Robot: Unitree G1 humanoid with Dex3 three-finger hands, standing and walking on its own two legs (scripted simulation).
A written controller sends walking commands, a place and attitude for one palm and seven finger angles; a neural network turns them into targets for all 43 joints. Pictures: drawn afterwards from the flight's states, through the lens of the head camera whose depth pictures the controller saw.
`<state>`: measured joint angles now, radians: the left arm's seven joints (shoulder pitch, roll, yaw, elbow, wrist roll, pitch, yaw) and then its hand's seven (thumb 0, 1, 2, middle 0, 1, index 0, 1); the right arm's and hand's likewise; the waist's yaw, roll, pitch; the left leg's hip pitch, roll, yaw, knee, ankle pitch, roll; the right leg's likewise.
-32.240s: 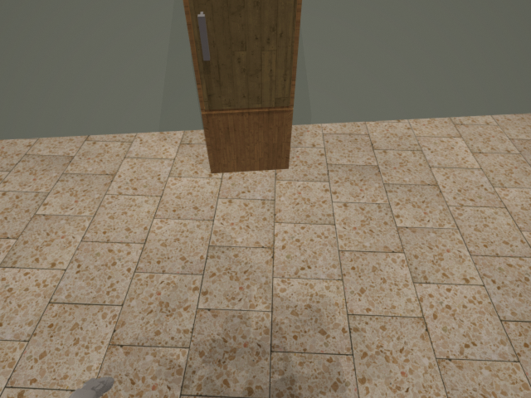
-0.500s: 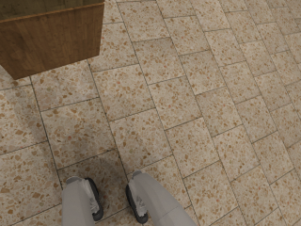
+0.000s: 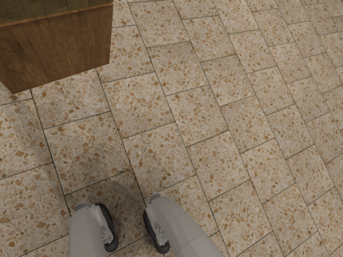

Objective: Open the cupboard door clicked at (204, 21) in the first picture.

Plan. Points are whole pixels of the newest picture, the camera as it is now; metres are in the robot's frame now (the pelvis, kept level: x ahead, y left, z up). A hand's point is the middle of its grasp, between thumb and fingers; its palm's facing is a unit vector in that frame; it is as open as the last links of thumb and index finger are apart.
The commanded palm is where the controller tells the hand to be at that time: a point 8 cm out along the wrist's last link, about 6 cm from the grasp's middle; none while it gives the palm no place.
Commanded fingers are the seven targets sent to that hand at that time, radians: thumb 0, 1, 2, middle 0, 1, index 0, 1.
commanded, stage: pull the door open along its arc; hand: left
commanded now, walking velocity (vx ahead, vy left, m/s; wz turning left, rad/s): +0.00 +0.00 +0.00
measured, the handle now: out of the picture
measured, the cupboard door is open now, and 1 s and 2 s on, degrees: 0 34 38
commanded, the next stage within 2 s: open thumb and fingers to let go in 1.14 s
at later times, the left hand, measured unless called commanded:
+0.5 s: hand out of the picture +0.62 +0.22 +0.12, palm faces +0.27 -0.96 +0.01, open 6.9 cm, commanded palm +0.57 +0.21 +0.11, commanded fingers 0.00 0.90 0.90 -0.40 -1.35 -0.40 -1.35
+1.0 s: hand (45, 12) +0.52 +0.09 +0.12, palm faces +0.64 -0.76 -0.07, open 7.0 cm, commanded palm +0.44 +0.10 +0.11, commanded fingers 0.00 0.90 0.90 -0.40 -1.35 -0.40 -1.35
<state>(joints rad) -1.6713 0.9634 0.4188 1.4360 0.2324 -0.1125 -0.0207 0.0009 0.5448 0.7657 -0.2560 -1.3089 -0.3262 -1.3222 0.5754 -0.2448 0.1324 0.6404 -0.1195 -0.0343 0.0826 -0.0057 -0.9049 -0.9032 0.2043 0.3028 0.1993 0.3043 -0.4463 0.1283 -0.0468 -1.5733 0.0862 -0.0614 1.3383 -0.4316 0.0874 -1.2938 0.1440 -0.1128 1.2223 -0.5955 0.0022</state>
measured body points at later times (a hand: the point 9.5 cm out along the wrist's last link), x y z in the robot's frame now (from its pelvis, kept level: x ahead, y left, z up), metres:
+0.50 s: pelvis +0.02 -0.01 +0.04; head +0.22 +0.04 +0.44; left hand +0.60 +0.27 +0.12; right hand -0.05 -0.25 -0.04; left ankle +0.07 +0.07 -0.60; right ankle -0.01 -0.14 -0.60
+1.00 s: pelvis +0.03 -0.06 +0.05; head +0.15 -0.05 +0.48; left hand +0.48 +0.13 +0.12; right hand +0.09 -0.28 -0.09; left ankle +0.07 +0.07 -0.60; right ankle -0.01 -0.14 -0.60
